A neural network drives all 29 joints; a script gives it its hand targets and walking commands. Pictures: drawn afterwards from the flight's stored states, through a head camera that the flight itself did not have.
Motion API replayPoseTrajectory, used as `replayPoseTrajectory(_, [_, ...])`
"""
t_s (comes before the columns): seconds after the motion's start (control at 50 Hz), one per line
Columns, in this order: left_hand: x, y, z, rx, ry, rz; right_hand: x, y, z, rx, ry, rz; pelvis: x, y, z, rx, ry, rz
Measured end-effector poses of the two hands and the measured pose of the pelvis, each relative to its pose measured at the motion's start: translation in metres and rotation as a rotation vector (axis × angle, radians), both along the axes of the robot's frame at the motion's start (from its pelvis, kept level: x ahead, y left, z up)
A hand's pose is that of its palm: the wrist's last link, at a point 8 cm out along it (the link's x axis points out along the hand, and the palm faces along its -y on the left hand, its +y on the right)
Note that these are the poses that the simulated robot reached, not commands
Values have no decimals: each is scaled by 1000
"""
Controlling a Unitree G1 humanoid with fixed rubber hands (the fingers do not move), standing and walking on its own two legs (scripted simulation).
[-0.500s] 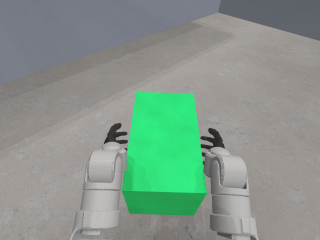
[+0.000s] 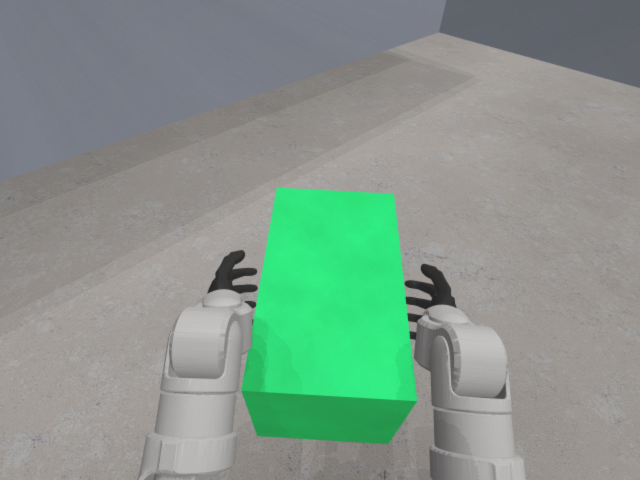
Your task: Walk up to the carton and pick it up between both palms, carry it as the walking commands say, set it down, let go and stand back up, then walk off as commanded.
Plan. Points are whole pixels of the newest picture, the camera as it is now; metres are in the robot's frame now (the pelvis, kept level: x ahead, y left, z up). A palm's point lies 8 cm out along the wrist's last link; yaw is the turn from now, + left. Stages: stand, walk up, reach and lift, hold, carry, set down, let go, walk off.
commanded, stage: carry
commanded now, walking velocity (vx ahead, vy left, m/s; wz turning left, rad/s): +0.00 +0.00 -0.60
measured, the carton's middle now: (329, 308) +0.37 -0.01 +0.03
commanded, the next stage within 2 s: none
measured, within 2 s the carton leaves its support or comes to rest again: neither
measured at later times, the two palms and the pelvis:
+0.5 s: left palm (265, 259) +0.42 +0.08 +0.07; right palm (443, 296) +0.36 -0.16 +0.07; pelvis +0.08 +0.04 -0.01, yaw -13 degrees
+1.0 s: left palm (275, 238) +0.43 +0.07 +0.10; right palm (452, 308) +0.32 -0.15 +0.10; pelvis +0.10 +0.10 -0.02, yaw -33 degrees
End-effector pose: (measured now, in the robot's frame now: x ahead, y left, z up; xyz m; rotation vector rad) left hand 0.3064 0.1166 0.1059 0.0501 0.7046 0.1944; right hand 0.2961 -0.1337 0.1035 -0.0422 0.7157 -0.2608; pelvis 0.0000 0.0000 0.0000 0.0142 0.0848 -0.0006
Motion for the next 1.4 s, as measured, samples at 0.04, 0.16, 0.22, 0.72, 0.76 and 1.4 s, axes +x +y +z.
replayPoseTrajectory(0.04, [9, 9, 0, 5, 1, -5, 8, 9, 0, 13, 0, -12, 9, 11, -2, -7, -7, -2])
replayPoseTrajectory(0.16, [30, 34, -2, 7, 7, -1, 30, 32, -3, 24, 9, 16, 38, 32, -2, -16, -39, -75])
replayPoseTrajectory(0.22, [45, 33, -8, -27, 14, 5, 44, 33, -3, -19, 17, 6, 49, 32, -5, -13, -44, -91])
replayPoseTrajectory(0.72, [147, -42, -19, -59, -52, -362, 51, -17, -15, 19, -72, -451, 105, 96, -19, -28, -16, -378])
replayPoseTrajectory(0.76, [146, -34, -18, -44, -34, -377, 49, -9, -12, 26, -52, -448, 109, 103, -14, -50, -26, -434])
replayPoseTrajectory(1.4, [73, -114, -25, -31, -1, -788, -109, -27, -27, 48, -34, -843, 70, 160, -12, 4, 10, -775])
